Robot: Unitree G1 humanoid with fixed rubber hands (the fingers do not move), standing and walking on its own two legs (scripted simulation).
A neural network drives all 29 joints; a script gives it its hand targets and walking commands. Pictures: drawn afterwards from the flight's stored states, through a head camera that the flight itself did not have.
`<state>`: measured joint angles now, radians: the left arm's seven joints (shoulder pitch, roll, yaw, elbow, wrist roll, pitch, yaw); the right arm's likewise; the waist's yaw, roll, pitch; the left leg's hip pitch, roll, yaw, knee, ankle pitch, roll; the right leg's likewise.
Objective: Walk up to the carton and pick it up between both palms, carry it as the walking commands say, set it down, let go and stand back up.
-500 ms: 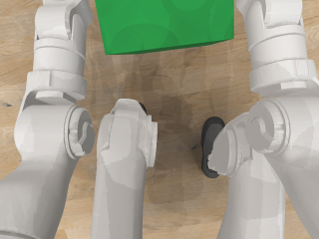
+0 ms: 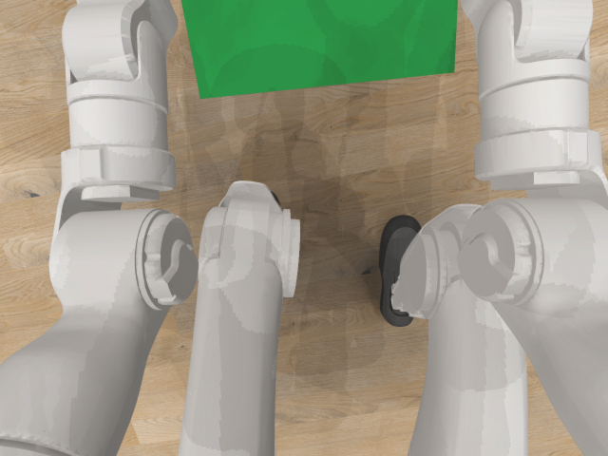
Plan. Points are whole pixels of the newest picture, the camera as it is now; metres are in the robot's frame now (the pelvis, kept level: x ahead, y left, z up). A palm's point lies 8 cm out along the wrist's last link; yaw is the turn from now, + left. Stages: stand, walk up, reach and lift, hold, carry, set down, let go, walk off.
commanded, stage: reach and lift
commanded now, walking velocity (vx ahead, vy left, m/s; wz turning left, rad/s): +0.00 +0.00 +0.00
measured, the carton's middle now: out of the picture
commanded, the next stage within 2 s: none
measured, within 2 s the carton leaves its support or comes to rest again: neither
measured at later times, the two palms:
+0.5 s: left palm out of the picture +0.52 +0.23 -0.06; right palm out of the picture +0.56 -0.06 -0.05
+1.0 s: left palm out of the picture +0.49 +0.22 +0.01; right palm out of the picture +0.54 -0.06 +0.02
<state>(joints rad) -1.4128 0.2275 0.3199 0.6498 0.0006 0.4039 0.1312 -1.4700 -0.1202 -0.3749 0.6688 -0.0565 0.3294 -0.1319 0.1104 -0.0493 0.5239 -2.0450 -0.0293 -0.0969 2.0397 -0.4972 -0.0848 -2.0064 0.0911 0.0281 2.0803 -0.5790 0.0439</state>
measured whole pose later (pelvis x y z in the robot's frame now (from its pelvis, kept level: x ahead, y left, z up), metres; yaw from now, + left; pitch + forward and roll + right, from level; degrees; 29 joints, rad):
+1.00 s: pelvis -0.03 -0.01 +0.09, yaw +1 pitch +22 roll +0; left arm -1.33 0.14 0.42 0.53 0.12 0.51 0.08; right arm -1.39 -0.03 -0.45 0.56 -0.15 0.43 -0.10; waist 0.09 -0.05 0.52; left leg -1.70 -0.03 -0.09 1.71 -0.40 -0.08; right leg -1.67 0.10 0.05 1.77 -0.48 0.03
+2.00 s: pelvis +0.03 -0.01 +0.20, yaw +2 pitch +27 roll +0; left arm -0.86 -0.03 0.43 0.60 0.22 0.49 0.06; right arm -0.91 0.11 -0.47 0.64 -0.25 0.40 -0.06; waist 0.07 -0.05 -0.07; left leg -1.42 -0.01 -0.10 1.31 -0.37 -0.08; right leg -1.40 0.08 0.05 1.37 -0.45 0.01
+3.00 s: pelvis +0.10 -0.01 +0.34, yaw +2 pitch +10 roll +0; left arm -0.39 -0.18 0.40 0.44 0.31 0.48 0.02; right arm -0.46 0.22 -0.39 0.53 -0.31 0.40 -0.01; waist 0.09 -0.03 -0.09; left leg -0.57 0.00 -0.08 0.64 -0.24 -0.05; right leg -0.54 0.05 0.09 0.69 -0.31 0.00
